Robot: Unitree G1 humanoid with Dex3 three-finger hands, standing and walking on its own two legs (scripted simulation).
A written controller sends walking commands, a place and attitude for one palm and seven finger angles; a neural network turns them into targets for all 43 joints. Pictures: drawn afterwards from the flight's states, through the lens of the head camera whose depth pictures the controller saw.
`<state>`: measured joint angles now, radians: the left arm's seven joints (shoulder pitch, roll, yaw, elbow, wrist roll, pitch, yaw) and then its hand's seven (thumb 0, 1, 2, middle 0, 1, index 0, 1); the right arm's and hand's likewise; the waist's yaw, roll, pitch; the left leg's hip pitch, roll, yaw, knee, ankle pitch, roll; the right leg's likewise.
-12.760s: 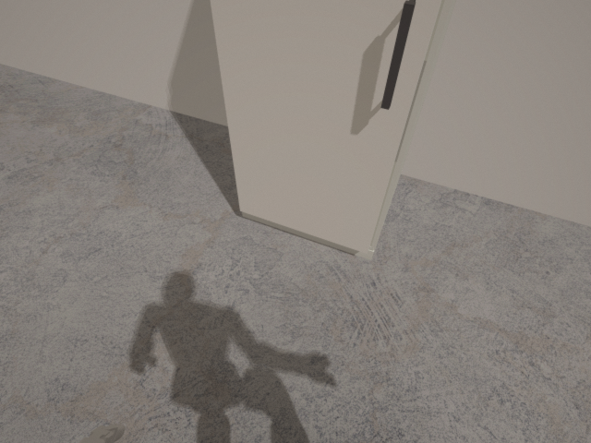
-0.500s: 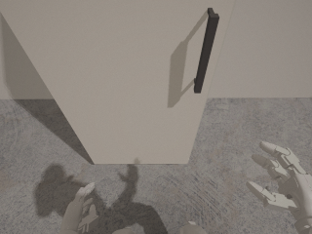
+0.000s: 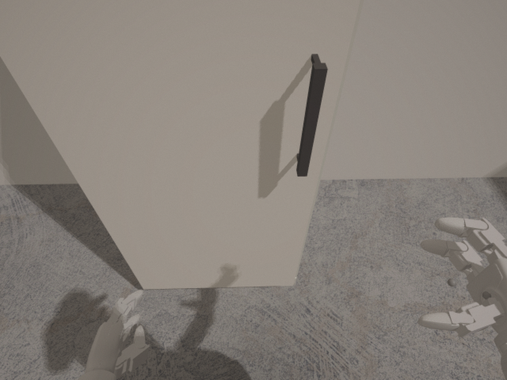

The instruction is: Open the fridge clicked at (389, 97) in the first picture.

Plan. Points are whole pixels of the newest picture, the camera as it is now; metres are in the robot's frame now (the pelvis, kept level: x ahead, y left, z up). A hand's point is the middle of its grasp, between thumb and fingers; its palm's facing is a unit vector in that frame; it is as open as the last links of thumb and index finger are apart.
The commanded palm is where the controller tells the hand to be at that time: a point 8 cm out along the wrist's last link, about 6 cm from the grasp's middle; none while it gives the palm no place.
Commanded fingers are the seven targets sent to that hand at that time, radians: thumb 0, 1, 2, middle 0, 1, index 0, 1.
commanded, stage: raise the hand to about handle height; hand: right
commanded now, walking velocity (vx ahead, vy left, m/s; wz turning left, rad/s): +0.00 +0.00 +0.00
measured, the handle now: (307, 121) +0.54 -0.08 +0.13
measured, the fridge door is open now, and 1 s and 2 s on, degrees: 0 0 0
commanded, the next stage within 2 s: move the hooked fingers beside the handle in 0.90 s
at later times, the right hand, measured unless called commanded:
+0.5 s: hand (477, 234) +0.28 -0.26 +0.16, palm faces +0.00 +1.00 -0.07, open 14.0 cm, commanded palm +0.24 -0.31 +0.16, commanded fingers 0.00 0.50 -0.30 0.30 1.20 0.30 1.20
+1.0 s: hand (462, 236) +0.28 -0.25 +0.15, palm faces +0.00 +1.00 -0.05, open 14.0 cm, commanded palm +0.25 -0.30 +0.16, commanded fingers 0.00 0.50 -0.30 0.30 1.20 0.30 1.20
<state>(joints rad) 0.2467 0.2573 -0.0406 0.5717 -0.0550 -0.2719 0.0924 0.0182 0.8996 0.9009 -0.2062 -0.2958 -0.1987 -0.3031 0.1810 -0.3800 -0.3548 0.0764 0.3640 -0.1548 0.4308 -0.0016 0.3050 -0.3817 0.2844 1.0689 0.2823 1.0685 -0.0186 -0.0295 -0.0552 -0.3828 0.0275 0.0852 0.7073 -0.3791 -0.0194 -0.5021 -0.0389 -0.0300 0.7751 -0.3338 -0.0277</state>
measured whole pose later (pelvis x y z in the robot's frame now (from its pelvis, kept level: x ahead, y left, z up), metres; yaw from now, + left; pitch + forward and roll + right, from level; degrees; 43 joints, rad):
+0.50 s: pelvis +0.00 +0.01 +0.02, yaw +0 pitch +0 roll +1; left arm 0.27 0.27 -0.06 0.61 -0.07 -0.24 0.11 0.02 0.90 0.90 -0.21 -0.30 -0.20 -0.30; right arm -0.05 -0.48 -0.45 0.25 0.37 -0.02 0.52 -0.01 0.50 -0.30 0.30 1.20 0.30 1.20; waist -0.02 -0.05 -0.02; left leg -0.24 0.02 0.09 0.56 -0.31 0.00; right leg -0.35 -0.04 -0.03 0.60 -0.26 -0.01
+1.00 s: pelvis +0.00 +0.02 +0.02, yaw +0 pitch +0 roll +1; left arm 0.25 0.27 -0.05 0.60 -0.07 -0.23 0.11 0.02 0.90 0.90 -0.21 -0.30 -0.20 -0.30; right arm -0.04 -0.44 -0.44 0.26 0.37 -0.02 0.51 -0.01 0.50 -0.30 0.30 1.20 0.30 1.20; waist -0.03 -0.05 -0.02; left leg -0.24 0.01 0.08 0.56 -0.32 0.01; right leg -0.33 -0.05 -0.04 0.59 -0.25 0.00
